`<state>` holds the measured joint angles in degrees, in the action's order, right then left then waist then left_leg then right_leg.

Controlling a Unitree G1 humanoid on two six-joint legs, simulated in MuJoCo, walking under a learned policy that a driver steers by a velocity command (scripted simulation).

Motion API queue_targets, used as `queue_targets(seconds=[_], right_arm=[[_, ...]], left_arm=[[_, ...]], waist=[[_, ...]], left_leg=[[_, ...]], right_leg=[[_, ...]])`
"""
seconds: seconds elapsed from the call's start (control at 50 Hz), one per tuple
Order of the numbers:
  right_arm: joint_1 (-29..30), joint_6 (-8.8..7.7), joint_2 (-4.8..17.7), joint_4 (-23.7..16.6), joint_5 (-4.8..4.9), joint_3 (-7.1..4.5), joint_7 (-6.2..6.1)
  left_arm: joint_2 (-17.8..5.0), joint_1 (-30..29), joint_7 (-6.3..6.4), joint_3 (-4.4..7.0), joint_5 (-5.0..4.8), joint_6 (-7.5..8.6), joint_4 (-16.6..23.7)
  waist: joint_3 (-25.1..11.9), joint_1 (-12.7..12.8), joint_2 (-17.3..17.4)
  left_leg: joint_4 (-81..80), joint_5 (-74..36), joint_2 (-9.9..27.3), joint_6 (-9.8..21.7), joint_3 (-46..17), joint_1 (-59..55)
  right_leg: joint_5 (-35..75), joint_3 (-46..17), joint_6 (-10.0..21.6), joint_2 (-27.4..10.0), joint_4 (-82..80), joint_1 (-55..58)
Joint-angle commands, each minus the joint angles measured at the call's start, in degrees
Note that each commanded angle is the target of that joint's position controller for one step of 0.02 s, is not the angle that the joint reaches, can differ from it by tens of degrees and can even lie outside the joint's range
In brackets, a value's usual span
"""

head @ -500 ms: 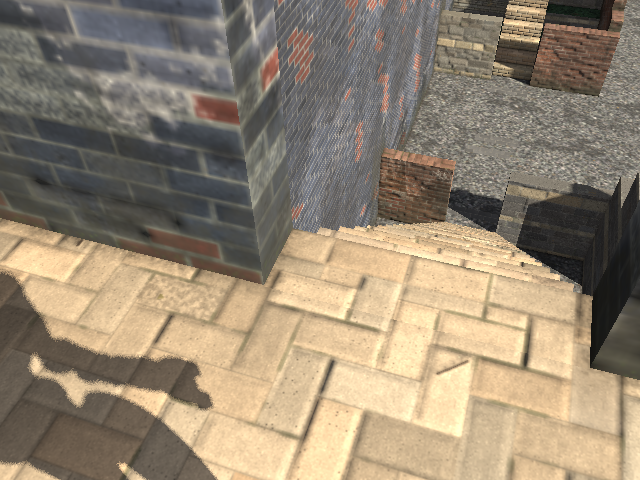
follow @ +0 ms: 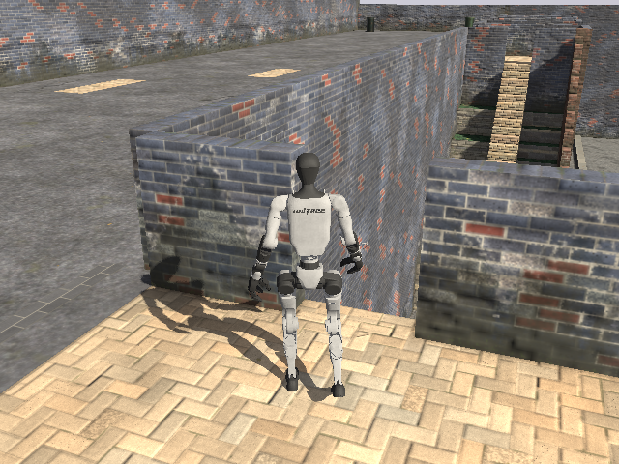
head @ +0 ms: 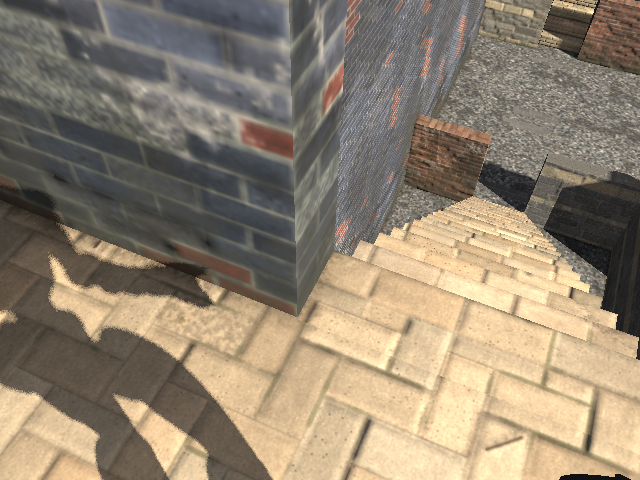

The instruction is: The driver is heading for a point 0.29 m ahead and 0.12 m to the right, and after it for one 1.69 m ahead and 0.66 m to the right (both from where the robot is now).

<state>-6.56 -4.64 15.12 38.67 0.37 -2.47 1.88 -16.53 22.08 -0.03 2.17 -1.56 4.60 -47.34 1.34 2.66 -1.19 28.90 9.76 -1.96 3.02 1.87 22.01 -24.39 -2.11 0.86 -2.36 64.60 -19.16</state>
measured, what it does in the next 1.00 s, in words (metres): walks ahead, turning right: right foot, then left foot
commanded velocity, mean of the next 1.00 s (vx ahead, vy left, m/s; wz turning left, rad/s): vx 0.50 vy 0.00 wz -0.45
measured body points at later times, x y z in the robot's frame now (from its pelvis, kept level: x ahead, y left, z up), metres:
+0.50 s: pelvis +0.29 -0.07 -0.02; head +0.32 -0.08 +0.43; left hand +0.53 +0.13 -0.10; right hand +0.25 -0.32 -0.15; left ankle +0.10 +0.10 -0.67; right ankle +0.36 -0.17 -0.73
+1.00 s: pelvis +0.58 -0.12 +0.00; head +0.59 -0.13 +0.45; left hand +0.78 +0.06 -0.12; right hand +0.60 -0.41 -0.10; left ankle +0.68 -0.06 -0.73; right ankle +0.44 -0.19 -0.63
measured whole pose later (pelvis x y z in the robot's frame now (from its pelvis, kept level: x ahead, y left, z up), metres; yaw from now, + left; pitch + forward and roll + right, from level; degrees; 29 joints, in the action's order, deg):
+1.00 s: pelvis +0.58 -0.12 +0.00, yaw -31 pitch +5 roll +1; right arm -8.0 -6.2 13.6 44.6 -1.1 1.5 -1.0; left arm -15.2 16.9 -1.9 1.0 4.4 5.3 -48.2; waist -5.0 0.3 -0.9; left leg 25.4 7.7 1.1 2.0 6.6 23.1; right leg -21.0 -5.1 -0.4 2.2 70.4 -30.9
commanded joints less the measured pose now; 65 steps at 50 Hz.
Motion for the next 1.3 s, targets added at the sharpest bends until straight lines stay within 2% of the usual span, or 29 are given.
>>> queue_targets(seconds=[0.02, 0.1, 0.2, 0.34, 0.36, 0.38, 0.4, 0.42, 0.44, 0.46, 0.48, 0.5, 0.52, 0.54, 0.6, 0.72, 0.82, 0.86, 0.88, 0.9, 0.92, 0.96, 1.0, 1.04, 1.1, 1.2, 1.26, 1.28, 1.3], right_arm=[[-6.46, -0.2, 5.82, -0.49, -0.91, -1.81, -0.22], [-5.69, -1.99, 6.82, 1.99, -0.84, -2.48, -0.31], [-7.26, -2.4, 8.7, 4.18, -0.66, -2.89, -1.19], [-14.18, -0.05, 10.35, 8.49, 0.37, -2.99, -2.66], [-16.17, -2.25, 3.75, 10.62, -8.21, 0.47, 0.31], [-16.22, -2.91, 5.04, 10.71, -7.95, -0.13, 1.01], [-15.1, -3.0, 9.18, 10.71, -6.4, -0.87, 1.23], [-15.49, -2.56, 10.98, 11.08, -6.75, -0.72, 1.27], [-17.82, -2.51, 11.47, 10.82, -8.52, -0.36, 1.59], [-23.93, -2.74, 5.56, 7.75, -8.85, 1.9, 2.17], [-18.89, -2.45, 5.92, 8.23, -7.88, 2.03, 4.21], [-7.57, -2.07, 3.9, 3.8, -4.69, 2.42, 3.74], [-3.93, -2.34, 6.29, 3.26, -4.62, 2.28, 2.48], [-5.63, -2.26, 8.95, 3.03, -6.28, 1.8, 1.17], [-8.87, -0.72, 3.69, 2.9, -7.06, 3.41, -1.53], [-1.23, 0.25, 0.53, 1.44, -3.59, 6.05, -1.29], [7.43, -0.95, 3.72, -0.2, -2.83, 5.33, -1.78], [-1.91, -2.23, 7.87, 2.82, -1.14, 3.06, -2.7], [-17.44, -2.69, 11.41, 6.27, -1.12, 1.14, -3.27], [-22.74, -2.11, 12.97, 7.72, -0.82, 1.39, -2.44], [-19.46, -1.3, 11.8, 7.69, -2.5, 0.71, -2.7], [-6.91, -1.43, 3.43, 4.5, -1.81, 2.65, -2.9], [-3.63, -2.63, -0.43, 3.5, -1.0, 3.3, -3.47], [-8.15, -2.88, 2.35, 5.24, -1.9, 2.13, -4.7], [-12.26, -2.47, 4.36, 7.03, -2.34, 1.17, -2.95], [-13.39, -1.77, 6.34, 9.14, -2.88, 0.52, -0.33], [-12.21, -2.03, 5.7, 10.23, -3.37, 0.76, -1.3], [-17.2, 2.56, 9.25, 14.37, 6.94, -2.4, -0.87], [-18.59, 5.21, 7.77, 15.43, 6.63, -1.83, -1.07]], left_arm=[[-6.44, -3.31, -0.09, 1.82, 0.61, 1.2, 5.88], [-3.42, -3.78, -0.02, 1.31, 0.49, -1.2, 6.09], [-2.99, -12.4, -0.93, 0.94, 0.27, -0.74, 9.04], [-2.11, -24.52, -4.06, -0.17, 0.66, 0.01, 16.28], [-2.52, -17.34, -3.92, -0.4, 7.87, -0.83, 12.8], [-4.57, -16.69, -3.98, 0.53, 7.76, -0.98, 12.69], [-6.31, -19.07, -3.76, 1.27, 6.53, -0.49, 13.47], [-7.61, -17.61, -3.17, 1.78, 4.65, 0.29, 13.97], [-9.72, -8.57, -2.25, 2.71, 3.94, 0.86, 10.85], [-11.62, 8.07, -0.84, 3.49, 2.99, 1.07, 6.37], [-11.06, 16.85, -0.68, 2.89, 3.67, 0.48, 2.27], [-12.35, 17.78, -0.72, 4.31, 4.45, 2.05, -1.07], [-11.47, 12.63, -0.71, 4.13, 4.33, 2.64, -0.92], [-7.4, 6.88, -0.76, 2.47, 3.87, 3.1, -0.38], [-2.39, -7.37, -0.94, -0.15, 4.2, 3.45, 2.19], [-6.83, -4.49, -2.88, 1.26, 5.47, 3.16, 2.85], [-8.23, 2.24, -2.84, 2.15, 4.08, 1.96, 1.33], [-7.29, -1.63, -3.05, 1.71, 5.22, 2.33, 2.42], [-2.5, -3.39, -3.51, 0.04, 5.58, 2.85, 3.85], [6.32, 9.01, -3.13, -2.21, 6.33, 4.3, 3.74], [-1.29, 1.5, -3.37, -0.8, 5.75, 3.42, 2.92], [-1.8, -3.39, -1.05, -0.74, 5.59, 1.24, 1.99], [0.93, -4.61, -1.68, -1.93, 6.52, 0.38, 1.63], [2.33, -6.33, -3.88, -2.02, 6.12, 0.42, 1.1], [2.36, -10.34, -5.93, -2.01, 5.67, 0.95, -0.03], [1.79, -11.04, -5.69, -2.52, 4.88, 0.21, 0.33], [-0.04, -13.76, -4.07, -1.68, 5.27, 1.17, 3.02], [-1.57, -14.84, -3.19, -0.37, -5.53, -0.76, 4.29], [-0.82, -12.65, -3.0, -0.37, -5.42, -1.24, 4.21]], waist=[[-4.39, -3.31, 5.97], [-0.8, -1.31, 5.27], [2.05, -3.98, 3.88], [3.0, -7.38, 2.39], [-2.47, -3.93, 9.49], [-0.5, -3.98, 8.89], [-1.87, -2.75, 6.15], [-3.35, -0.8, 5.74], [-8.87, 1.15, 3.83], [-25.83, 3.75, -7.06], [-27.83, 8.82, -6.55], [-12.35, 11.51, -3.6], [-5.75, 9.3, -3.26], [-6.11, 5.3, -2.69], [-2.85, -4.26, -0.7], [-0.87, -0.87, -1.04], [-4.73, 1.8, -1.31], [-9.22, -4.53, -0.48], [-20.12, -10.03, 6.89], [-34.9, -5.08, 21.7], [-19.9, -8.94, 7.22], [-9.51, -5.41, 4.73], [-7.46, -3.2, 4.97], [-7.55, -4.97, 4.51], [-3.93, -6.38, 4.04], [-3.64, -4.48, 4.01], [-4.55, -3.29, 4.42], [-5.56, -5.53, 3.62], [-6.82, -4.97, 3.58]], left_leg=[[-15.88, -5.78, 15.46, 11.26, -19.32, -19.19], [-21.5, -10.39, 15.27, 11.78, -10.7, -11.43], [-23.46, -11.5, 13.25, 8.25, -0.98, -12.43], [-17.5, -20.02, 17.91, 4.59, 2.22, -28.63], [-16.62, -24.11, 19.88, 7.91, 2.0, -34.44], [-13.76, -30.36, 20.07, 7.47, 3.51, -36.52], [-10.13, -37.73, 18.07, 6.51, 6.29, -35.25], [-3.28, -48.78, 16.96, 5.58, 9.01, -29.94], [9.04, -47.38, 14.08, 3.35, 10.75, -19.76], [28.32, -26.11, 7.91, -2.11, 8.45, 5.53], [43.74, 21.19, -2.47, -4.79, 1.35, 18.89], [50.31, 19.96, -0.31, -3.03, -7.52, 32.12], [50.63, 15.54, 3.78, -2.3, -9.43, 32.55], [47.85, 13.87, 5.65, -1.08, -9.78, 27.91], [37.23, 12.65, 8.48, -2.39, -8.89, 12.32], [13.57, -6.23, 6.02, -5.02, 0.1, 2.77], [1.48, -8.58, 3.77, -2.64, -1.75, 9.05], [1.27, -15.99, 4.17, 3.13, -0.27, -12.03], [2.33, -32.86, 14.16, 11.64, -10.62, -34.45], [-4.87, -38.95, 32.13, 26.95, -37.67, -54.96], [-9.28, -12.37, 29.4, 18.95, -37.19, -42.56], [-15.35, 9.07, 22.45, 10.62, -22.57, -21.65], [-18.92, 0.77, 19.64, 10.36, -14.21, -13.95], [-20.41, -1.98, 17.21, 10.02, -6.9, -12.54], [-21.76, -9.15, 14.87, 9.83, 0.71, -9.76], [-18.08, -20.19, 17.88, 9.26, 1.5, -10.79], [-15.06, -15.37, 19.85, 8.5, 0.94, -14.46], [-8.39, -21.62, 13.05, 4.66, 7.33, -18.83], [-4.23, -19.41, 12.9, 3.1, 7.9, -16.38]], right_leg=[[6.89, -2.21, -0.15, -5.94, 2.6, -20.01], [12.7, -2.7, -1.84, -6.44, -2.27, -19.11], [29.13, -2.24, -1.0, -3.98, -18.26, -19.42], [24.46, 2.13, 2.5, -1.44, -31.4, -23.86], [22.25, 0.17, 3.88, -0.32, -31.71, -21.07], [19.05, 0.85, 5.05, 0.6, -31.34, -20.24], [18.24, 4.88, 6.34, 3.85, -33.45, -14.92], [21.09, 6.15, 8.21, 6.62, -34.07, -3.82], [25.0, 5.45, 10.77, 8.23, -28.79, 12.94], [23.07, -16.2, 22.06, -2.52, -28.02, 48.02], [24.33, -37.67, 25.98, -11.4, -39.53, 56.46], [19.5, -33.23, 18.76, -10.64, -41.42, 49.75], [19.31, -29.47, 16.99, -10.14, -42.42, 37.59], [20.17, -27.65, 17.09, -9.16, -43.61, 27.63], [14.02, -22.36, 17.01, -6.75, -52.31, 0.14], [25.93, -14.18, 14.94, -0.09, -50.05, -12.75], [39.59, -22.49, 13.42, -4.85, -38.5, 9.28], [49.01, -20.16, 8.11, -0.49, -30.68, 0.26], [37.44, -13.66, 2.91, 6.99, -15.87, -10.55], [-9.29, -9.13, -1.13, 13.37, -0.67, -24.42], [-6.26, -8.72, -0.94, 6.85, 12.07, -34.24], [5.03, -5.99, -1.9, 0.23, 13.31, -32.11], [5.51, -5.59, -2.5, -4.34, 7.0, -24.7], [4.48, -2.61, -3.32, -5.4, 3.32, -22.13], [11.39, 2.6, -3.64, -5.45, -10.49, -19.59], [18.04, 0.52, -0.17, -4.42, -20.82, -16.0], [16.4, 0.06, 3.02, -2.84, -25.34, -14.55], [18.27, 5.13, 2.6, -0.7, -30.12, -9.71], [20.48, 5.65, 2.74, 0.57, -33.15, -2.74]])
Velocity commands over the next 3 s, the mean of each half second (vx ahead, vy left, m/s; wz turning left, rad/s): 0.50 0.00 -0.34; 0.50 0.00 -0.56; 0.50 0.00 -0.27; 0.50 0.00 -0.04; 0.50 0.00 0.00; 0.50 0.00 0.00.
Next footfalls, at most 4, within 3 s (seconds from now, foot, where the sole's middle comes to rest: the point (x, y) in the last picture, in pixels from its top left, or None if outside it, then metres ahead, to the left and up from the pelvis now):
0.44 right None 0.40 -0.18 -0.77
0.86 left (377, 364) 0.72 -0.07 -0.77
1.32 right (514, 374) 0.71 -0.38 -0.77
1.72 left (442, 315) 0.85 -0.23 -0.77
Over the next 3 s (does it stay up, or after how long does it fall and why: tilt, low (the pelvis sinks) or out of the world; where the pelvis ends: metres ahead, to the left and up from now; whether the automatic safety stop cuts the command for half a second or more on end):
stays up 1.18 -0.50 -0.47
